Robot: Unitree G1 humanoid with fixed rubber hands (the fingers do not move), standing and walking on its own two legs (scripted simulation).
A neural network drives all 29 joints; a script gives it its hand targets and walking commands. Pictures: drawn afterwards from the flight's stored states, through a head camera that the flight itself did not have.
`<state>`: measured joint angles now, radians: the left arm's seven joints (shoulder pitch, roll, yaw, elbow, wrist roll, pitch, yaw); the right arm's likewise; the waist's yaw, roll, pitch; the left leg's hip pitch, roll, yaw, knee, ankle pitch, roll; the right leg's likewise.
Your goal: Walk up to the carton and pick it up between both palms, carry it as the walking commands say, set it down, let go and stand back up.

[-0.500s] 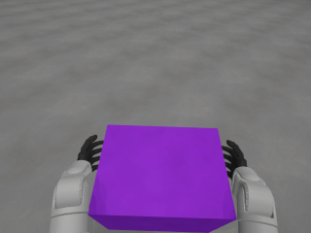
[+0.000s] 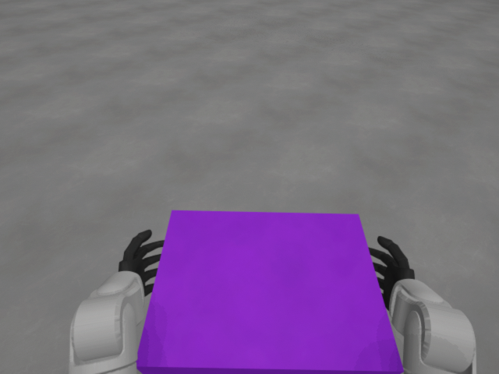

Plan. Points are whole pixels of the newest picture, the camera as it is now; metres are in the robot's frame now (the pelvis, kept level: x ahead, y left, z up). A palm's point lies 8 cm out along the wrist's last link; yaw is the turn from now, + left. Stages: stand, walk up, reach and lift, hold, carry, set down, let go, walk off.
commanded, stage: carry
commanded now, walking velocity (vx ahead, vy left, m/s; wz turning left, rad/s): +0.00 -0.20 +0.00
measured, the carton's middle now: (262, 309) +0.25 -0.01 +0.01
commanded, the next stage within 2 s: none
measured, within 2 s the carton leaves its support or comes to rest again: neither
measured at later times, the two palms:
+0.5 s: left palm (204, 284) +0.24 +0.08 +0.09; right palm (491, 319) +0.20 -0.30 +0.10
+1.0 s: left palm (291, 321) +0.19 -0.04 +0.09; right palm out of the picture +0.15 -0.41 +0.09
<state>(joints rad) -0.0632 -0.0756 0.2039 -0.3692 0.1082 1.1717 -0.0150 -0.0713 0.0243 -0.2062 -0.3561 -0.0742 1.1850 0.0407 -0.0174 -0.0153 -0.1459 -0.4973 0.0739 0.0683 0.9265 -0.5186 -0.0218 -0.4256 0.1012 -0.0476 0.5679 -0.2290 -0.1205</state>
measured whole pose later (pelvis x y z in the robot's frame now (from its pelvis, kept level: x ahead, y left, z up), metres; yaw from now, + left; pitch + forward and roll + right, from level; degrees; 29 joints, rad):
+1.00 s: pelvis -0.07 -0.21 +0.00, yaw -5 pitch +4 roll -2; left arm -0.06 -0.04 0.20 -0.44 0.08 1.17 -0.03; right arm -0.04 0.08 -0.20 -0.45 -0.12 1.17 0.05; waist 0.00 0.02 -0.12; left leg -0.40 0.21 0.12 0.60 -0.26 -0.09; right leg -0.34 -0.04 -0.12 0.53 -0.27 0.02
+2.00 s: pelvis -0.17 -0.49 +0.00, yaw -4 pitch +3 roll -1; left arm -0.05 -0.04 0.20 -0.45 0.07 1.17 -0.03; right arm -0.04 0.09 -0.20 -0.45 -0.11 1.17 0.04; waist 0.01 0.02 -0.10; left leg -0.36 0.19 0.11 0.58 -0.26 -0.09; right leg -0.35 -0.04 -0.10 0.56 -0.32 0.03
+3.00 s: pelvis -0.28 -0.77 +0.01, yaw -3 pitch +3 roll -1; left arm -0.03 -0.06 0.21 -0.45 0.09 1.17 -0.01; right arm -0.04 0.09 -0.21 -0.41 -0.09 1.16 0.04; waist 0.00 -0.01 -0.08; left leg -0.33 0.11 0.13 0.55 -0.27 -0.02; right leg -0.49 -0.01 -0.06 0.91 -0.41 0.01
